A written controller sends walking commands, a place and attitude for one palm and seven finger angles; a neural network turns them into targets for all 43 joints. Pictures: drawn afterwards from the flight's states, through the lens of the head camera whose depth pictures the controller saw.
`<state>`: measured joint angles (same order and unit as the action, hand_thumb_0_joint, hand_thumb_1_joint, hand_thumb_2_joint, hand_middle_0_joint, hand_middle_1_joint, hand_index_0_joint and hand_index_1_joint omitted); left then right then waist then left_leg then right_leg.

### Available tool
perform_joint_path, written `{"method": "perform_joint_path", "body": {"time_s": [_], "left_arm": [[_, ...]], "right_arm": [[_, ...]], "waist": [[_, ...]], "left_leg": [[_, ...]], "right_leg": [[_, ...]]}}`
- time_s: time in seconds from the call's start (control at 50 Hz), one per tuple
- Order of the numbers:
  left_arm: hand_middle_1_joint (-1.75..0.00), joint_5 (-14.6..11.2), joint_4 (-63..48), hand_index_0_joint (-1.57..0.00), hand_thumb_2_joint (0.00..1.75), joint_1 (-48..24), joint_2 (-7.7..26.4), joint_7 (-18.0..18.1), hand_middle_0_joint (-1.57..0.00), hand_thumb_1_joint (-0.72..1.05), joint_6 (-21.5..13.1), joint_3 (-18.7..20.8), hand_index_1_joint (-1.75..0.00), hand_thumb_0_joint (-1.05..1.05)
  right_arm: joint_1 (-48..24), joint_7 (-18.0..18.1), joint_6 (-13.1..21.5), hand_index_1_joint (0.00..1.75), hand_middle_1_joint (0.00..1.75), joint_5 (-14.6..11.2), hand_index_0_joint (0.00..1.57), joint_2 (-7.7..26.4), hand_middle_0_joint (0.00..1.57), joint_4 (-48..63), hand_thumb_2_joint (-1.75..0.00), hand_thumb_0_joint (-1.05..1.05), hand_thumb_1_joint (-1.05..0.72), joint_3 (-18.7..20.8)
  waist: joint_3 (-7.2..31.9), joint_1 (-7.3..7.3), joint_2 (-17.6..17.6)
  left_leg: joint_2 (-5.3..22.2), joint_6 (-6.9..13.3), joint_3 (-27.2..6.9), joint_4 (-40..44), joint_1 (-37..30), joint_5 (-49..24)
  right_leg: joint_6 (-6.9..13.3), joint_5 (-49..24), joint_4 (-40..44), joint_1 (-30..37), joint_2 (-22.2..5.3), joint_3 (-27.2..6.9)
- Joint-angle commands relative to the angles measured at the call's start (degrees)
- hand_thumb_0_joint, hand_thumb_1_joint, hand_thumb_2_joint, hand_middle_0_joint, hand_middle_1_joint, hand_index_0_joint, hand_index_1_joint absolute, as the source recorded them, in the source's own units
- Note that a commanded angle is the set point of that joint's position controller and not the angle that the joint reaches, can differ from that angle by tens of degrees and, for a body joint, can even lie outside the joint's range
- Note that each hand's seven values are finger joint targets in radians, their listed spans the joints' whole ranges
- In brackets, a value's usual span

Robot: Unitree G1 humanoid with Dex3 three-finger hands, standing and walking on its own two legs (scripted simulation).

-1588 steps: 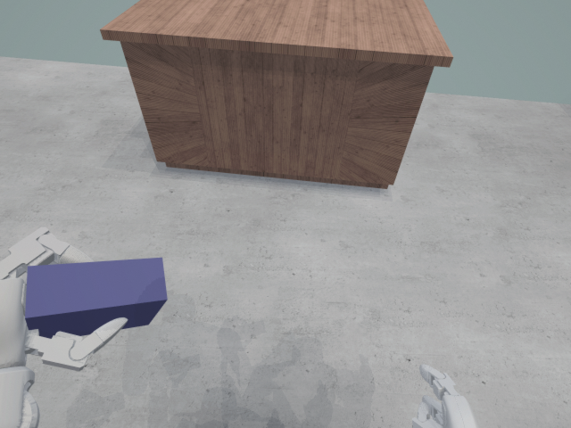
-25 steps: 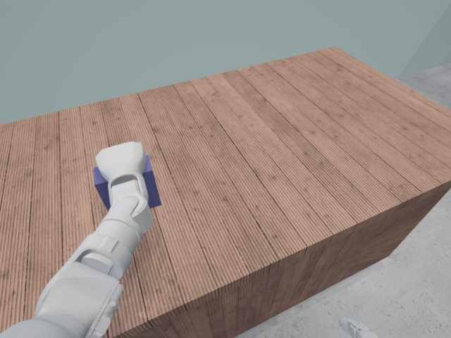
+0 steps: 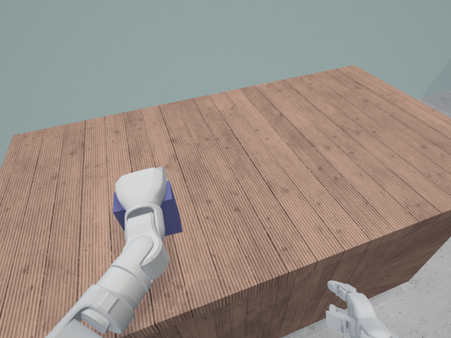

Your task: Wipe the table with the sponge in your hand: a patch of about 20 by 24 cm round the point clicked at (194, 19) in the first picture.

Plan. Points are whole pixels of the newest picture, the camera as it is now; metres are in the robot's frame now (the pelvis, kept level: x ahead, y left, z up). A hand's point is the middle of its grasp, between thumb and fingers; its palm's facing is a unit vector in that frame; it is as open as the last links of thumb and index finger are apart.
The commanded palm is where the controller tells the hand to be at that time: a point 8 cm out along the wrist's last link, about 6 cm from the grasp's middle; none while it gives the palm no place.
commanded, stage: wipe back along the third lane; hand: left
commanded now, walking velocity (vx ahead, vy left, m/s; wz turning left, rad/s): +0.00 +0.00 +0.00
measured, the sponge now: (152, 218) +0.34 +0.20 +0.03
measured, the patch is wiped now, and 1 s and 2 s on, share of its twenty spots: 1.00 1.00 1.00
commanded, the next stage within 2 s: slide back across to the middle lane in 1.28 s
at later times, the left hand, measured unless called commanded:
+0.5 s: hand (158, 226) +0.29 +0.16 +0.07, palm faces +0.04 -0.07 -1.00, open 9.4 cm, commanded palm +0.24 +0.14 +0.10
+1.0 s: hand (163, 237) +0.27 +0.15 +0.06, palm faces +0.06 -0.10 -0.99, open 9.3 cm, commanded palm +0.22 +0.13 +0.10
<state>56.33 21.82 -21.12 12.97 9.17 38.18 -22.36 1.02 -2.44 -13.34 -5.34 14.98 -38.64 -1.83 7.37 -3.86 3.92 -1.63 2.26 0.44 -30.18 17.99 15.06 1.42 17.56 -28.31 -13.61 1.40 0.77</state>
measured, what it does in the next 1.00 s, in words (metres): stands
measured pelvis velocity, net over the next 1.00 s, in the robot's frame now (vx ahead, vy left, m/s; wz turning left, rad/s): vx -0.02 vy -0.03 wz -0.02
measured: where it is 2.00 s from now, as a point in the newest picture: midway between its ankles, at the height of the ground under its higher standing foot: outside the picture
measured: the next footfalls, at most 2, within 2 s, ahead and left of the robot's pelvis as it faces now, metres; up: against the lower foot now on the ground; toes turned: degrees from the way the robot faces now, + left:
none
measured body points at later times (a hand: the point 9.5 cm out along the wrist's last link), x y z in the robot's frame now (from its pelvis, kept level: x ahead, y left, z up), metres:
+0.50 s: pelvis -0.02 -0.03 +0.00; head -0.06 -0.07 +0.45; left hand +0.29 +0.16 +0.12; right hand +0.22 -0.23 -0.08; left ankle +0.00 +0.09 -0.74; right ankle -0.03 -0.11 -0.74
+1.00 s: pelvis -0.02 -0.03 +0.00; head -0.06 -0.08 +0.44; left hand +0.26 +0.15 +0.12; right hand +0.23 -0.24 -0.07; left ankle +0.00 +0.09 -0.74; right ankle -0.03 -0.11 -0.74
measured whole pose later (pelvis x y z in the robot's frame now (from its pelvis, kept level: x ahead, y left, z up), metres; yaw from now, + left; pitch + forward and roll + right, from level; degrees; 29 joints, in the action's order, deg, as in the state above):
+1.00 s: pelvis -0.02 -0.03 +0.00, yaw -1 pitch -1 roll +1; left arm 57.3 6.3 -6.2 13.6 8.6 38.9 -22.9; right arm -1.0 -3.9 -11.3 -5.6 15.5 -37.8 -1.7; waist 6.0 -4.7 5.2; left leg 0.3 -0.2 0.7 -29.9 14.9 14.4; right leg 4.0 18.0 -30.9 -12.2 3.4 0.3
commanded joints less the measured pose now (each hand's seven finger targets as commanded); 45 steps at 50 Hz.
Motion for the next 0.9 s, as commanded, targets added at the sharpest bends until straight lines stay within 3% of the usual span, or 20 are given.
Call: {"method": "perform_joint_path", "body": {"time_s": [0.0,0.06,0.12,0.18,0.22,0.26,0.32,0.38,0.42,0.44,0.5,0.52,0.54,0.62,0.64,0.7,0.72,0.74,0.82,0.88], "left_arm": [[-1.6,-2.2,-7.9,-1.2,1.3,-5.3,-0.6,-1.7,-1.2,0.1,0.0,0.6,-1.6,0.0],[-1.6,-2.3,-9.5,-1.2,1.3,-5.5,-1.5,-1.6,-1.2,0.1,0.4,-0.4,-1.6,0.0],[-1.6,-2.4,-10.1,-1.2,1.3,-4.7,2.2,-1.2,-1.2,0.1,0.7,3.2,-1.6,0.0],[-1.6,-1.8,-8.9,-1.2,1.3,-6.3,0.0,-1.4,-1.2,0.1,1.2,0.5,-1.6,0.0],[-1.6,-2.1,-10.1,-1.2,1.3,-5.4,2.7,-1.3,-1.2,0.1,0.7,3.2,-1.6,0.0],[-1.6,-1.9,-9.5,-1.2,1.3,-5.8,-0.3,-1.7,-1.2,0.1,0.6,0.2,-1.6,0.0],[-1.6,-1.7,-10.0,-1.2,1.3,-5.8,3.0,-1.8,-1.2,0.1,-0.1,3.1,-1.6,0.0],[-1.6,-1.7,-10.4,-1.2,1.3,-3.0,-0.5,-2.4,-1.2,0.1,-0.7,-0.3,-1.6,0.0],[-1.6,-1.8,-11.6,-1.2,1.3,-2.3,2.7,-2.2,-1.2,0.1,-1.3,2.8,-1.6,0.0],[-1.6,-2.2,-12.5,-1.2,1.3,-0.7,-0.3,-2.3,-1.2,0.1,-1.3,0.1,-1.6,0.0],[-1.6,-2.3,-13.8,-1.2,1.3,1.3,-1.0,-2.5,-1.2,0.1,-1.3,-0.9,-1.6,0.0],[-1.6,-2.4,-14.6,-1.2,1.3,1.8,2.2,-2.2,-1.2,0.1,-1.5,2.3,-1.6,0.0],[-1.6,-2.3,-15.1,-1.2,1.3,2.2,-1.2,-2.4,-1.2,0.1,-1.3,-1.1,-1.6,0.0],[-1.6,-2.7,-17.8,-1.2,1.3,6.1,2.3,-2.4,-1.2,0.1,-1.1,2.0,-1.6,0.0],[-1.6,-2.8,-18.4,-1.2,1.3,6.4,-0.7,-2.6,-1.2,0.1,-0.7,-1.0,-1.6,0.0],[-1.6,-2.2,-18.9,-1.2,1.3,6.2,-0.7,-2.9,-1.2,0.1,-0.2,-1.5,-1.6,0.0],[-1.6,-2.4,-19.9,-1.2,1.3,7.6,2.2,-2.6,-1.2,0.1,-0.4,1.3,-1.6,0.0],[-1.6,-2.5,-19.9,-1.2,1.3,8.5,-0.6,-2.7,-1.2,0.1,0.0,-1.1,-1.6,0.0],[-1.6,-1.8,-20.5,-1.2,1.3,9.3,2.3,-2.5,-1.2,0.1,-0.2,1.4,-1.6,0.0],[-1.6,-1.9,-19.9,-1.2,1.3,9.5,0.2,-2.6,-1.2,0.1,0.0,-0.5,-1.6,0.0]], "right_arm": [[-14.8,-0.3,3.2,0.3,0.3,-0.5,0.2,5.2,0.2,10.9,-0.9,0.0,-0.9,1.7],[-15.4,-0.3,3.1,0.3,0.3,-0.7,0.2,5.0,0.2,10.9,-0.9,0.0,-0.9,1.7],[-16.1,0.0,3.2,0.3,0.3,-0.5,0.2,5.5,0.2,10.5,-0.9,0.0,-0.9,1.7],[-16.6,0.1,3.5,0.3,0.3,-0.8,0.2,5.0,0.2,10.4,-0.9,0.0,-0.9,1.4],[-16.6,0.3,3.7,0.3,0.3,-0.5,0.2,5.4,0.2,10.5,-0.9,0.0,-0.9,1.6],[-16.8,0.3,3.9,0.3,0.3,-0.8,0.2,4.8,0.2,10.7,-0.9,0.0,-0.9,1.4],[-16.6,0.6,4.1,0.3,0.3,-0.5,0.2,5.3,0.2,10.5,-0.9,0.0,-0.9,1.7],[-16.9,0.2,4.4,0.3,0.3,-0.6,0.2,4.8,0.2,11.3,-0.9,0.0,-0.9,1.4],[-16.8,0.2,4.6,0.3,0.3,-0.5,0.2,5.2,0.2,11.1,-0.9,0.0,-0.9,1.9],[-17.0,0.1,4.7,0.3,0.3,-0.6,0.2,4.7,0.2,11.8,-0.9,0.0,-0.9,1.7],[-17.7,-0.2,4.9,0.3,0.3,-0.6,0.2,4.5,0.2,11.9,-0.9,0.0,-0.9,1.7],[-17.6,-0.2,4.9,0.3,0.3,-0.5,0.2,5.0,0.2,11.6,-0.9,0.0,-0.9,2.0],[-17.8,-0.3,5.0,0.3,0.3,-0.6,0.2,4.5,0.2,12.1,-0.9,0.0,-0.9,1.7],[-18.1,-0.8,5.1,0.3,0.3,-0.5,0.2,5.0,0.2,11.9,-0.9,0.0,-0.9,2.0],[-18.7,-0.8,5.1,0.3,0.3,-0.6,0.2,4.4,0.2,12.4,-0.9,0.0,-0.9,1.8],[-19.0,-0.9,5.3,0.3,0.3,-0.7,0.2,4.5,0.2,12.0,-0.9,0.0,-0.9,1.6],[-18.8,-1.0,5.4,0.3,0.3,-0.6,0.2,4.8,0.2,11.9,-0.9,0.0,-0.9,2.0],[-19.0,-1.2,5.5,0.3,0.3,-0.7,0.2,4.4,0.2,12.5,-0.9,0.0,-0.9,1.7],[-18.5,-1.4,5.5,0.3,0.3,-0.5,0.2,4.9,0.2,12.0,-0.9,0.0,-0.9,2.0],[-18.6,-1.3,5.5,0.3,0.3,-0.7,0.2,4.5,0.2,12.1,-0.9,0.0,-0.9,1.7]], "waist": [[9.4,-0.21,-8.6],[8.3,-0.06,-8.8],[7.2,-0.8,-9.1],[5.7,-0.26,-7.8],[6.7,-0.94,-7.8],[6.2,-0.23,-8.6],[5.8,-0.49,-8.1],[5.0,-0.35,-9.0],[5.0,-0.68,-9.1],[6.0,-0.69,-8.5],[4.7,-0.71,-9.5],[4.5,-1.04,-9.1],[4.6,-0.72,-8.6],[4.4,-1.35,-9.8],[4.3,-1.03,-9.4],[3.4,-0.91,-9.3],[3.6,-1.39,-8.7],[3.9,-1.27,-9.1],[4.4,-1.56,-8.3],[4.2,-1.05,-9.9]], "left_leg": [[1.4,-0.2,-2.8,2.3,-7.6,-18.4],[1.4,-0.1,-2.7,2.8,-7.5,-16.0],[1.0,-0.1,-2.6,3.5,-6.6,-13.3],[0.8,-0.1,-2.2,3.7,-6.6,-10.8],[0.7,0.0,-2.4,3.9,-6.5,-10.1],[0.5,0.0,-2.0,3.7,-6.5,-9.4],[0.3,0.0,-2.0,3.7,-6.2,-8.1],[0.1,0.1,-1.8,3.4,-6.2,-8.6],[0.1,0.2,-2.0,3.2,-6.2,-8.4],[-0.2,0.4,-1.2,2.9,-6.3,-9.0],[-0.1,0.3,-1.4,2.8,-6.4,-9.5],[0.0,0.2,-1.7,2.9,-6.3,-9.0],[-0.2,0.4,-1.2,2.8,-6.6,-9.4],[-0.2,0.3,-1.4,2.4,-6.7,-10.6],[-0.3,0.5,-1.0,2.3,-6.9,-10.5],[-0.3,0.4,-1.0,2.3,-7.1,-10.8],[-0.1,0.3,-1.4,2.4,-7.1,-10.8],[-0.3,0.5,-0.9,2.1,-7.0,-11.5],[-0.3,0.3,-1.4,1.9,-6.6,-11.8],[-0.3,0.3,-1.1,1.5,-6.4,-12.1]], "right_leg": [[3.4,-22.9,1.8,2.9,0.5,-0.5],[3.4,-20.1,2.2,2.2,0.6,-0.7],[3.5,-17.9,3.2,2.5,0.6,-2.3],[3.3,-14.0,3.8,1.0,0.6,-2.1],[3.4,-13.4,3.9,1.6,0.6,-2.8],[3.0,-12.2,4.2,1.1,0.4,-2.6],[3.2,-11.4,4.9,1.1,0.4,-4.4],[2.9,-11.8,4.7,1.1,0.2,-3.8],[3.1,-11.9,5.1,1.3,0.3,-5.1],[2.8,-13.3,4.7,2.4,0.1,-4.4],[2.7,-14.1,4.9,2.0,0.1,-4.6],[2.9,-13.3,5.2,2.0,0.1,-5.5],[2.7,-14.0,4.7,2.1,0.1,-4.6],[2.8,-16.3,4.9,3.0,0.1,-6.1],[2.5,-16.2,4.9,3.1,0.0,-5.5],[2.5,-16.4,4.9,2.4,0.1,-5.8],[2.8,-16.4,4.7,2.7,0.2,-6.2],[2.5,-17.9,4.2,3.3,0.2,-5.4],[2.9,-19.0,3.4,3.0,0.5,-6.0],[2.5,-19.6,3.4,2.9,0.4,-5.7]]}}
